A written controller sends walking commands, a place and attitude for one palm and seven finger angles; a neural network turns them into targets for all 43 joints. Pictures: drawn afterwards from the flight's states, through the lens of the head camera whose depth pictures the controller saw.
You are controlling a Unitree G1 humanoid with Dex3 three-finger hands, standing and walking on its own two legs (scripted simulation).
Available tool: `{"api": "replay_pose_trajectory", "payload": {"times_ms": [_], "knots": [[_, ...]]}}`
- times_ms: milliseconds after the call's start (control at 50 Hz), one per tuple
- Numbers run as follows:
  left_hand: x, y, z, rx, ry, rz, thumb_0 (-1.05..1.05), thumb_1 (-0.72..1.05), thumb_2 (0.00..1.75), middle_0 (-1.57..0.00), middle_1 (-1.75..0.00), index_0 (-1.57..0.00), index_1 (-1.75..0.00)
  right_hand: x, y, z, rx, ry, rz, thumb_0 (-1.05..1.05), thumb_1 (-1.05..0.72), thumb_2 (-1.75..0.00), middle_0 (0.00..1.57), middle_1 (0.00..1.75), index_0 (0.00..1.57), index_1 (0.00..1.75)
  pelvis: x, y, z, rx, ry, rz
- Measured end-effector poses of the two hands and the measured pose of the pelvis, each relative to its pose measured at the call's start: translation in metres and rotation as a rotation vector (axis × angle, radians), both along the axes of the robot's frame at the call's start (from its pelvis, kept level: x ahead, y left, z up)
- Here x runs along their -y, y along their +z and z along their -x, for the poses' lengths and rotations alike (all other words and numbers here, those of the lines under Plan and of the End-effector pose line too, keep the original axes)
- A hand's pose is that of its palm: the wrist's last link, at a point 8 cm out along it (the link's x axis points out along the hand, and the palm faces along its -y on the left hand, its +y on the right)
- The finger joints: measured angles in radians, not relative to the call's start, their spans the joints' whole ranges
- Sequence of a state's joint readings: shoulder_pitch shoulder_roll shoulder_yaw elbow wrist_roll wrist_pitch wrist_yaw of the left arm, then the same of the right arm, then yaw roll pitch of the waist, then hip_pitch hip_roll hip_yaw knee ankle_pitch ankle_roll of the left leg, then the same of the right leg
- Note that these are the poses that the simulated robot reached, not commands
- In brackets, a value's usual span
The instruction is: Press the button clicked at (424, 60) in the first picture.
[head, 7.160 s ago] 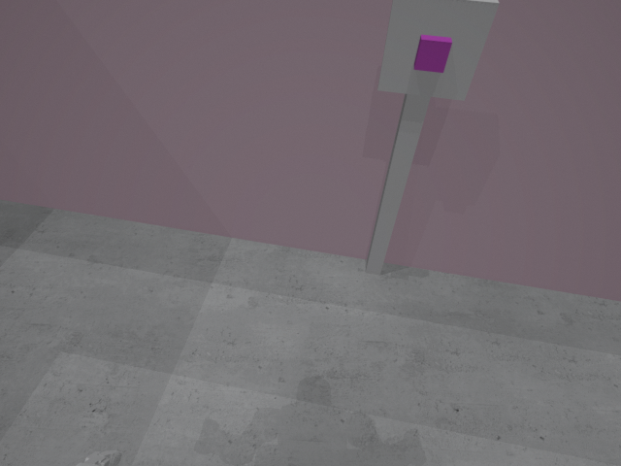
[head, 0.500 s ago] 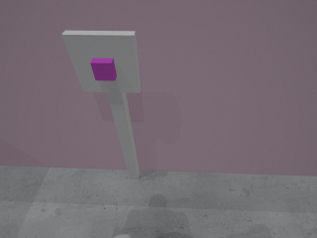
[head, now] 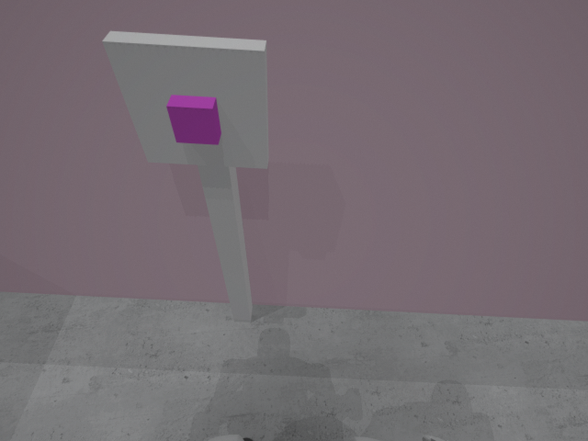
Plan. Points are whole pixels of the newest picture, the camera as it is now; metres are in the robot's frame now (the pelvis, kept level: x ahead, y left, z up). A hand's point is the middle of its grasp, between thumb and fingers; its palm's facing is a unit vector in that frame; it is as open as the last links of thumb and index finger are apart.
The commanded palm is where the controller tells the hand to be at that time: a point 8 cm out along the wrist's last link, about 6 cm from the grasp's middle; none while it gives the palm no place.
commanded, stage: come to a stop and stand still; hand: left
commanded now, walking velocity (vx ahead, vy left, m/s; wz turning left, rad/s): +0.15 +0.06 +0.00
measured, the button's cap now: (196, 119) +0.53 +0.20 +0.13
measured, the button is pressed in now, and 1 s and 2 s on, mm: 0 0 0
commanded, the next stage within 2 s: look again from close up in 0.98 s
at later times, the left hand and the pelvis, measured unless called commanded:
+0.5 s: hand out of the picture -0.03 +0.17 -0.18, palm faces +0.08 -0.97 -0.21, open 7.3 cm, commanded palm none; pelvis -0.02 +0.00 -0.01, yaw +3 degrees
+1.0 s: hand out of the picture -0.04 +0.22 -0.18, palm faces +0.04 -0.98 -0.18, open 7.4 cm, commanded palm none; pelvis -0.04 +0.04 +0.00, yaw +1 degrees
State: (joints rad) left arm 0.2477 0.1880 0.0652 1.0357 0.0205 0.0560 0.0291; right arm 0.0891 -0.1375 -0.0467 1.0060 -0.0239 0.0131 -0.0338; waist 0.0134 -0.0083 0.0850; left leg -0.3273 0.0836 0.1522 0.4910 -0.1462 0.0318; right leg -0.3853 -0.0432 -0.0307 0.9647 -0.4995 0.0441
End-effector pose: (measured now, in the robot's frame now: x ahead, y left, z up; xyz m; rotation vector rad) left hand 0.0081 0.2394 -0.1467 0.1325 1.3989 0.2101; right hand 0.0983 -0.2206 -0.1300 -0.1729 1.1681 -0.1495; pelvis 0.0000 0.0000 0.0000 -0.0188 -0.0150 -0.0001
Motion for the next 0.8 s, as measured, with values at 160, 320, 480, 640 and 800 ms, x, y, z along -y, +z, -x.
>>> {"api": "replay_pose_trajectory", "payload": {"times_ms": [160, 320, 480, 640, 800], "knots": [[0.025, 0.014, -0.002, 0.132, -0.025, -0.064, 0.01, 0.91, 0.9, -0.19, -0.3, -0.19, -0.3, 0.044, -0.024, 0.058, -0.1, -0.031, -0.046, 0.0, -0.92, -0.89, 0.2, 0.3, 0.2, 0.3, 0.03, -0.006, 0.015, 0.016, 0.019, -0.034], [0.05, 0.024, 0.02, 0.068, -0.012, -0.012, 0.01, 0.92, 0.9, -0.2, -0.3, -0.2, -0.3, 0.054, -0.013, 0.114, -0.225, -0.055, -0.047, 0.01, -0.91, -0.89, 0.2, 0.3, 0.2, 0.3, 0.033, 0.01, 0.014, -0.01, 0.018, -0.046], [0.024, 0.003, 0.045, 0.007, 0.018, 0.0, 0.01, 0.92, 0.9, -0.2, -0.3, -0.2, -0.3, 0.031, -0.015, 0.124, -0.269, -0.003, 0.01, 0.01, -0.91, -0.9, 0.19, 0.3, 0.2, 0.3, 0.006, -0.004, 0.02, -0.032, 0.047, 0.006], [-0.013, -0.008, 0.05, 0.019, 0.003, 0.008, 0.01, 0.91, 0.9, -0.2, -0.3, -0.2, -0.3, -0.015, -0.014, 0.097, -0.129, 0.037, 0.014, 0.02, -0.94, -0.89, 0.2, 0.3, 0.2, 0.3, -0.024, -0.008, 0.029, 0.015, 0.04, 0.002], [-0.03, -0.005, 0.042, 0.076, -0.031, 0.016, 0.01, 0.91, 0.9, -0.2, -0.3, -0.19, -0.3, -0.027, -0.003, 0.09, -0.053, 0.036, 0.019, 0.02, -0.95, -0.89, 0.2, 0.3, 0.2, 0.3, -0.039, -0.004, 0.036, 0.027, 0.024, -0.009]]}}
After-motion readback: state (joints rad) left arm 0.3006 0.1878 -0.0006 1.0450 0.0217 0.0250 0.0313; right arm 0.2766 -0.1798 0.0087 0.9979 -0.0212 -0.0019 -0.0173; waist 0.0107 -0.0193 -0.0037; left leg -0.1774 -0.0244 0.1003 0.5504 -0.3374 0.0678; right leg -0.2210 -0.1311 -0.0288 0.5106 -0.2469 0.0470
